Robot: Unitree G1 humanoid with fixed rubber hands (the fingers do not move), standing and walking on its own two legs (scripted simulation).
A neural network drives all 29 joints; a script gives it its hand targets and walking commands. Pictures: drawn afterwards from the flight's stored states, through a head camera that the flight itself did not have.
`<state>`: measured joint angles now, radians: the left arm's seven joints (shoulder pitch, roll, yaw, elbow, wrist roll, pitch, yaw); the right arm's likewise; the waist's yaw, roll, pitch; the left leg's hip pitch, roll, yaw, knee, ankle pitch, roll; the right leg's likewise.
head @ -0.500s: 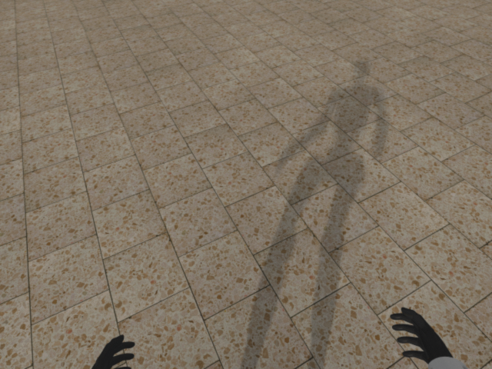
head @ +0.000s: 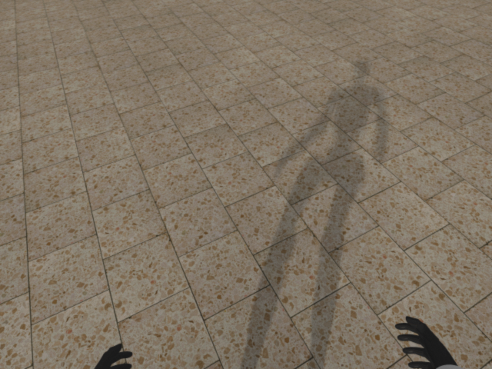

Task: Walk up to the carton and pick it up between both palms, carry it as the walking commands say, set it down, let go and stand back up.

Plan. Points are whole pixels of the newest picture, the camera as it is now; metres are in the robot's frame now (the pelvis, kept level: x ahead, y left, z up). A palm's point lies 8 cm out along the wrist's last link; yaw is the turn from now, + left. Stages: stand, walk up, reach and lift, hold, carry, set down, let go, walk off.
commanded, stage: stand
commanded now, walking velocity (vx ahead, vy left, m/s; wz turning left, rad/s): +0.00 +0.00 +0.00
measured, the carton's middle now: out of the picture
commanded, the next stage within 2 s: walk up in 0.72 s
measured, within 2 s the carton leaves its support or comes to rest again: neither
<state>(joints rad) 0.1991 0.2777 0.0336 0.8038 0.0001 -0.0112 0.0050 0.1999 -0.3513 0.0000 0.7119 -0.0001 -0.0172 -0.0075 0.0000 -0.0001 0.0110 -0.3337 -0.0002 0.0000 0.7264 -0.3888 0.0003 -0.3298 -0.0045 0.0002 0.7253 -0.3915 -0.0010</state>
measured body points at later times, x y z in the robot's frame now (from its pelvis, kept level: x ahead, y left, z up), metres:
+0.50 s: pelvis +0.00 +0.00 +0.00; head +0.00 +0.00 +0.45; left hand +0.11 +0.27 -0.12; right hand +0.13 -0.29 -0.10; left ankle +0.00 +0.12 -0.72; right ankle +0.00 -0.12 -0.72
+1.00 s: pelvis -0.02 +0.00 +0.00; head -0.02 +0.01 +0.45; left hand +0.08 +0.28 -0.13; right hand +0.10 -0.28 -0.11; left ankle -0.01 +0.12 -0.71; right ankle +0.00 -0.12 -0.72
